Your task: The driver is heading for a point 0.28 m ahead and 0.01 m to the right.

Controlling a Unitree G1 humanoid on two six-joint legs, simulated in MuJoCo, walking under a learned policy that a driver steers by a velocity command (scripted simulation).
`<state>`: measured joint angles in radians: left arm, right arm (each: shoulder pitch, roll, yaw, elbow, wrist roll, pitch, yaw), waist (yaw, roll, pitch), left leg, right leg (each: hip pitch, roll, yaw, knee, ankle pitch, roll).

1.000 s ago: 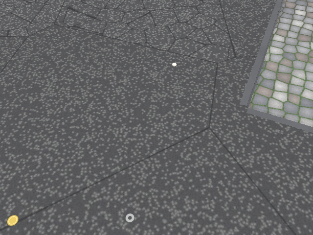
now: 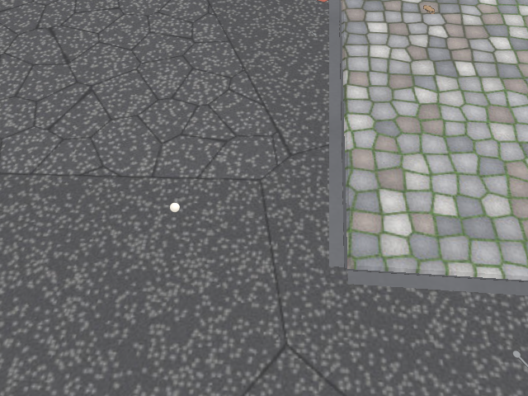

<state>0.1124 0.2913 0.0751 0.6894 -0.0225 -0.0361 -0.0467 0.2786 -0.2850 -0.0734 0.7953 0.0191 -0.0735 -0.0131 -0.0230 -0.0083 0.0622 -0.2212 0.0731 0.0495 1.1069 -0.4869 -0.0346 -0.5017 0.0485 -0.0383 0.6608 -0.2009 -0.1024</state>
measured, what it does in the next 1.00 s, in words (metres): walks ahead: left foot, then right foot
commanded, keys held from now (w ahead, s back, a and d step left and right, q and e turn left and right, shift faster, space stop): w+e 0.06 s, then no key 0.94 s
